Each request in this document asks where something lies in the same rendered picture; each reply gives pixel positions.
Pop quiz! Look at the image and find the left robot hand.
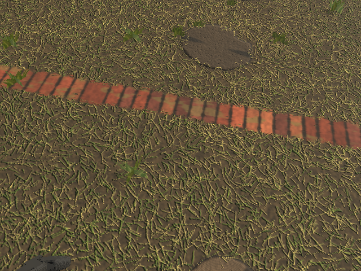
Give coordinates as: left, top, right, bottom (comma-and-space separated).
17, 255, 71, 271

